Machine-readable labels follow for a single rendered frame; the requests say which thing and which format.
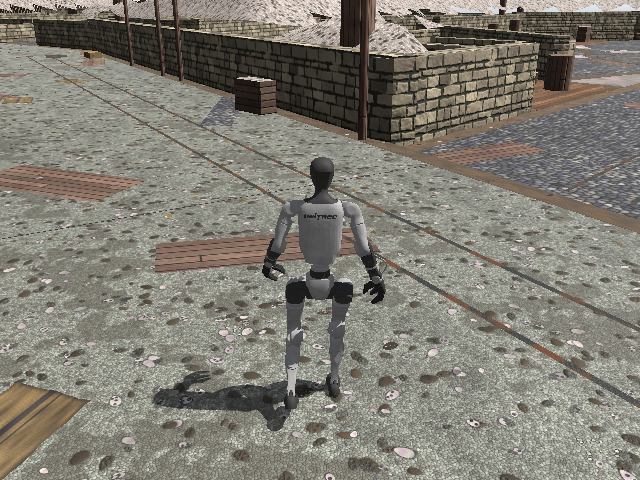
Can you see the robot left forearm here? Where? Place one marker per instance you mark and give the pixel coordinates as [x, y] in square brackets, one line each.
[271, 257]

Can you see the robot left thigh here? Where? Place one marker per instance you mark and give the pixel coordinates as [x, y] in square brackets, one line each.
[295, 297]

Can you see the robot left upper arm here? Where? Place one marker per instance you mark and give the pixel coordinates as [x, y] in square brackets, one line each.
[290, 209]

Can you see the robot head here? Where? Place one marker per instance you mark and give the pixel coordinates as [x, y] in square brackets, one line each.
[322, 172]

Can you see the robot right upper arm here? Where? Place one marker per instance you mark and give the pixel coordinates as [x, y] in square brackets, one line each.
[352, 210]

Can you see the robot left hand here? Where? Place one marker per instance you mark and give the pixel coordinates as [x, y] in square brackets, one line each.
[267, 274]

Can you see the robot right forearm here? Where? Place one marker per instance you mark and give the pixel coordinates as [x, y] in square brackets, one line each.
[371, 266]

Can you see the robot right hand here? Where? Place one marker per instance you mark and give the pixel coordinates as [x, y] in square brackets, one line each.
[380, 288]

